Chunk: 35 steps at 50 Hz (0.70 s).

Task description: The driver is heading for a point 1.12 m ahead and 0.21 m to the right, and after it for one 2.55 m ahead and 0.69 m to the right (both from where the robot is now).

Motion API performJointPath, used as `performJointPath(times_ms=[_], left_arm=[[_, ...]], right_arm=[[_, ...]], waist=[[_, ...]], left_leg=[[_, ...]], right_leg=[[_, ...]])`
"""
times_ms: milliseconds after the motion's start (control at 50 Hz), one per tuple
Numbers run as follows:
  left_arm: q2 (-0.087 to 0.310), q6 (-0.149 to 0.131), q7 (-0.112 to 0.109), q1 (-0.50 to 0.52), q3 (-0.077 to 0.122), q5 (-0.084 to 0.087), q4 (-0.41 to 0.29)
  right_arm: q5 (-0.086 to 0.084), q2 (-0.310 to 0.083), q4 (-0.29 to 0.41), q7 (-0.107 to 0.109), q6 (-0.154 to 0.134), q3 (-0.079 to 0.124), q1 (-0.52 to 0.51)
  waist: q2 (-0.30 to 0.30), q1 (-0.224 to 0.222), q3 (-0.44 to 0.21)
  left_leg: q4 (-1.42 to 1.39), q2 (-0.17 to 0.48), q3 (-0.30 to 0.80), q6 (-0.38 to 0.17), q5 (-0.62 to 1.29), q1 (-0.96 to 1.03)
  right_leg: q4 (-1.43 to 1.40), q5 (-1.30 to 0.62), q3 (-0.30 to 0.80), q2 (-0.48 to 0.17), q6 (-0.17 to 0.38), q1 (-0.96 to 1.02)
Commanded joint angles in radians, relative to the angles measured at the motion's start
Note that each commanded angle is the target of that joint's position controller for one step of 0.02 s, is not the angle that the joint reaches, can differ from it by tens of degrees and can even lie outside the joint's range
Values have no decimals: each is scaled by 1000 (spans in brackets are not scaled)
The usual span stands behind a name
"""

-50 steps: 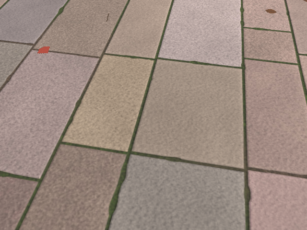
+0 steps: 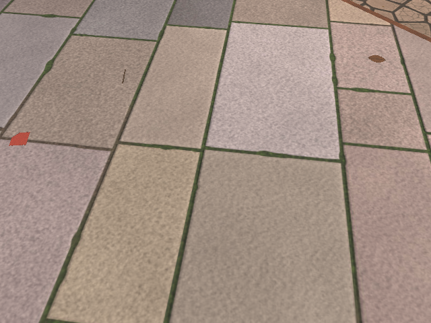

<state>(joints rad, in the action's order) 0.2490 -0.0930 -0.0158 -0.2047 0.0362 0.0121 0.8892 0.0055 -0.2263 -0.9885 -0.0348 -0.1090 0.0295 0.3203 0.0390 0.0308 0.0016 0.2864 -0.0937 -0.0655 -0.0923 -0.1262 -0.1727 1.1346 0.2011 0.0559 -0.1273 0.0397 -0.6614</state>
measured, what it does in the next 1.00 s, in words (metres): walks ahead: right foot, then left foot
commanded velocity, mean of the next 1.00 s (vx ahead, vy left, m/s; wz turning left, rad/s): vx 0.50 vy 0.00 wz -0.05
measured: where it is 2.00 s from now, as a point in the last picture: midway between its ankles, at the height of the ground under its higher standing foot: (254, 185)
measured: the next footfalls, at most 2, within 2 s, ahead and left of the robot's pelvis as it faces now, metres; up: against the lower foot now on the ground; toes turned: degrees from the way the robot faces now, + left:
right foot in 0.30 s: +0.34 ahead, -0.17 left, +0.00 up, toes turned -2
left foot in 0.86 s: +0.65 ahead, +0.08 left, +0.00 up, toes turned +2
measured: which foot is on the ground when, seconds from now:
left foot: down 0.00-0.32, up 0.34-0.84, down 0.86-1.00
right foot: up 0.00-0.28, down 0.30-0.88, up 0.90-1.00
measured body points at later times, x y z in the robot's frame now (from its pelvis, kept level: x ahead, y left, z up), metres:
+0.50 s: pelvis +0.28 -0.08 +0.00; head +0.29 -0.10 +0.45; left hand +0.33 +0.18 -0.12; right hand +0.37 -0.35 -0.14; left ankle +0.28 +0.08 -0.66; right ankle +0.29 -0.16 -0.74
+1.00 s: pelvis +0.55 -0.01 -0.01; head +0.58 +0.00 +0.44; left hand +0.59 +0.25 -0.16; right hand +0.66 -0.28 -0.12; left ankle +0.61 +0.08 -0.74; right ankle +0.46 -0.16 -0.65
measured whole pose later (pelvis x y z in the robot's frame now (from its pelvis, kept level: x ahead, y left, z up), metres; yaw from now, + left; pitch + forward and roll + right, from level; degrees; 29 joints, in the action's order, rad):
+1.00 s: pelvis +0.55 -0.01 -0.01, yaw -3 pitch +1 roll +0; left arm 0.26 -0.08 -0.01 -0.32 0.06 0.04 0.97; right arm 0.00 -0.23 -0.90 -0.02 -0.11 0.05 0.16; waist 0.04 0.00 0.02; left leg 0.46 -0.01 -0.11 -0.05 -0.16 -0.33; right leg 1.19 0.35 0.05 -0.05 0.05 -0.44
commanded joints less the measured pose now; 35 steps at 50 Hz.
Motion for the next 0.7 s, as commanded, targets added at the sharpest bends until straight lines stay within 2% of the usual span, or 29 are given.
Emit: performJointPath(times_ms=[20,100,160,200,240,260,280,300,320,340,360,380,400,440,480,520,560,640,700], left_arm=[[45,4,-7,-33,13,-12,-42],[28,-8,6,129,6,-3,-84],[33,-11,23,216,2,8,-113],[45,-17,37,249,3,10,-134],[67,-26,46,220,11,10,-138],[87,-30,47,160,22,9,-125],[126,-32,44,19,45,8,-82],[206,-34,36,-188,72,-1,-34],[304,-24,37,-302,97,-11,-6],[212,-25,40,-305,70,-12,-8],[158,-28,40,-209,51,-7,-25],[128,-26,41,-107,39,-6,-49],[97,-24,47,-46,30,-9,-58],[66,-28,54,-23,21,-17,-46],[87,-33,50,-60,28,-17,-20],[110,-31,39,-98,34,-17,0],[113,-23,27,-129,34,-15,14],[128,-15,14,-182,35,-6,37],[134,-6,11,-233,38,0,67]], right_arm=[[-2,-133,55,20,-18,21,-41],[-18,-161,38,34,-4,26,39],[-26,-169,15,35,7,29,94],[-27,-170,5,37,17,32,112],[-27,-183,4,39,28,38,101],[-26,-189,8,39,33,39,79],[-21,-173,14,39,39,33,64],[-5,-132,40,39,38,14,55],[-7,-11,49,29,14,-22,165],[-22,-75,36,25,-12,-9,148],[-48,-159,65,21,-25,14,56],[-46,-162,81,26,-26,16,-2],[-31,-149,85,33,-19,21,-35],[-23,-108,78,37,10,24,-2],[-20,-86,77,40,27,24,3],[-13,-91,104,42,31,29,-67],[-10,-83,130,41,29,29,-145],[-16,-65,167,29,21,22,-284],[-23,-66,194,16,16,18,-366]], waist=[[-74,-47,54],[-76,12,54],[-86,46,72],[-91,47,81],[-106,18,65],[-116,-23,32],[-104,-91,-49],[-31,-167,-202],[230,-138,-334],[202,-150,-364],[139,-127,-223],[63,-93,-144],[13,-67,-82],[46,-19,-47],[35,-5,-23],[16,-15,4],[14,-32,18],[21,-73,51],[21,-99,82]], left_leg=[[-203,279,206,-171,73,-106],[-185,264,157,-126,85,-21],[-152,295,165,-121,57,72],[-111,329,180,-112,59,145],[-54,351,193,-96,118,187],[16,341,180,-81,246,187],[182,288,136,-57,403,162],[478,225,76,-19,320,-2],[866,47,18,58,-114,-433],[1012,54,181,39,-418,-557],[1054,113,185,17,-348,-630],[1019,171,153,15,-249,-599],[957,202,140,20,-182,-560],[877,236,136,30,-112,-454],[834,237,122,46,-70,-460],[744,242,121,62,6,-532],[628,240,116,73,94,-572],[403,206,83,73,233,-532],[315,189,73,65,222,-541]], right_leg=[[-145,-162,2,-42,-27,-18],[-433,-307,-38,5,-35,18],[-532,-279,-47,25,-34,19],[-581,-214,-42,33,-14,12],[-622,-133,-53,51,15,75],[-643,-107,-76,77,32,170],[-662,-102,-99,110,59,353],[-639,-123,40,-15,123,657],[-721,37,488,-247,278,1040],[-832,98,678,-273,279,1052],[-839,75,531,-244,226,928],[-859,-21,390,-205,199,779],[-898,-89,296,-161,185,655],[-958,-158,183,-101,170,528],[-985,-251,120,-86,184,498],[-1001,-311,90,-90,190,519],[-1010,-319,64,-85,181,546],[-1030,-255,12,-65,157,569],[-1013,-232,10,-92,156,646]])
